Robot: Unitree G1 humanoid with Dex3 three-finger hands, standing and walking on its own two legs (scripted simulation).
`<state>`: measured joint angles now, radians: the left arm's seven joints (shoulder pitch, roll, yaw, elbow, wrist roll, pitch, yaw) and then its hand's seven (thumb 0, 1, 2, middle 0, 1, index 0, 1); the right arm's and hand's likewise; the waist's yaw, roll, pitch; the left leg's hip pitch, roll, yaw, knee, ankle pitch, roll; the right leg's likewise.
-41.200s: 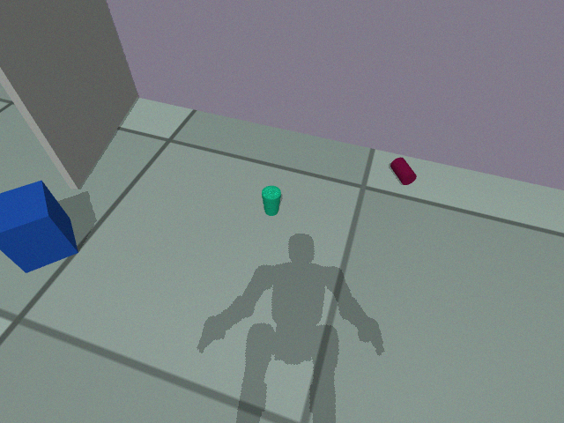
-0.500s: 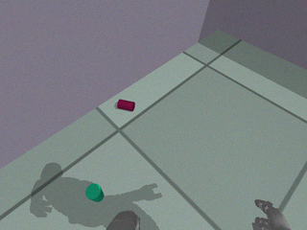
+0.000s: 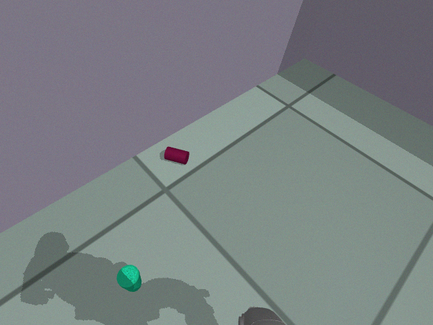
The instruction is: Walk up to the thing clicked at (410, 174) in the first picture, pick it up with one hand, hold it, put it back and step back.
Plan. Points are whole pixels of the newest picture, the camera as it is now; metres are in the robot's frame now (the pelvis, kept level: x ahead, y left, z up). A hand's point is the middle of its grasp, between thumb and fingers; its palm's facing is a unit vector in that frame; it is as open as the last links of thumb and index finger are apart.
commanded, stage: step back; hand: left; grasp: from above
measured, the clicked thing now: (176, 155) +1.05 +0.20 -0.73
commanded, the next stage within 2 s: stand in 0.42 s
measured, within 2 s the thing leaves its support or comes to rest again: neither
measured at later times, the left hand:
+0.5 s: hand (97, 313) +0.16 +0.24 -0.15, palm faces +0.02 -0.94 -0.33, open 7.4 cm
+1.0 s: hand out of the picture +0.11 +0.24 -0.14, palm faces +0.02 -0.94 -0.35, open 7.4 cm
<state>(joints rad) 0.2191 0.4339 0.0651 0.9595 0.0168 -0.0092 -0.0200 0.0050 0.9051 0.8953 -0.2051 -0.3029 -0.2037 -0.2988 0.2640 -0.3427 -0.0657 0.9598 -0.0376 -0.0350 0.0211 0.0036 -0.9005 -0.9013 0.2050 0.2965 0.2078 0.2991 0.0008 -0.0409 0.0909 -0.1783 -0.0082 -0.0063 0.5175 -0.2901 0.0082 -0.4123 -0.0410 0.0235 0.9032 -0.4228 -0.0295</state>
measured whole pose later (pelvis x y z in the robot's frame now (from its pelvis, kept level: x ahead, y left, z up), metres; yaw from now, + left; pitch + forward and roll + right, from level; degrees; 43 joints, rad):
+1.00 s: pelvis +0.04 -0.02 +0.01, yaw +1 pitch -3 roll +0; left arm 0.08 0.35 0.00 1.16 0.00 -0.02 -0.01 0.00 0.91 0.90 -0.21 -0.30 -0.20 -0.30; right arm 0.07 -0.34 -0.01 1.12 -0.01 -0.02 0.01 0.00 -0.90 -0.90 0.20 0.30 0.20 0.30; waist 0.02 0.01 0.07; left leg -0.03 0.02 -0.02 0.32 -0.23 -0.03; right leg -0.16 -0.03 -0.05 0.35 -0.13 0.00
